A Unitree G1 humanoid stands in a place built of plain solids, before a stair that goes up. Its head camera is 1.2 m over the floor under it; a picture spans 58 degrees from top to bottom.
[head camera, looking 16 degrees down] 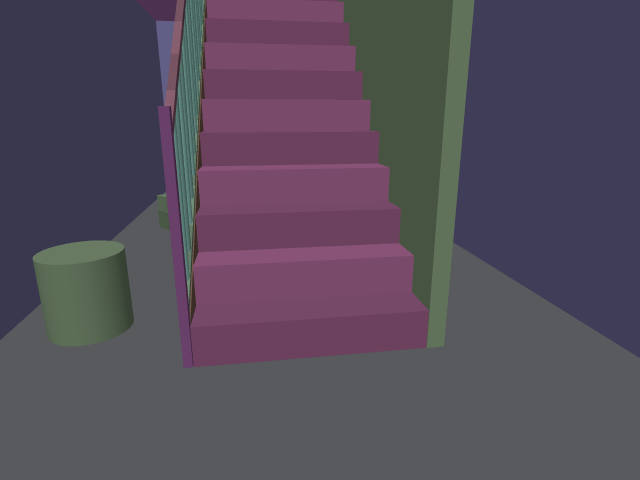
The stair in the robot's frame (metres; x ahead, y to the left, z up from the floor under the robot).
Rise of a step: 0.22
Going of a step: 0.26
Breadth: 1.22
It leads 9 degrees to the left of straight ahead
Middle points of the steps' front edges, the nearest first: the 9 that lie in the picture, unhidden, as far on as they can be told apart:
1.99 0.03 0.22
2.24 0.07 0.44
2.49 0.11 0.66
2.75 0.15 0.88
3.00 0.19 1.10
3.25 0.23 1.32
3.50 0.26 1.53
3.76 0.30 1.75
4.01 0.34 1.97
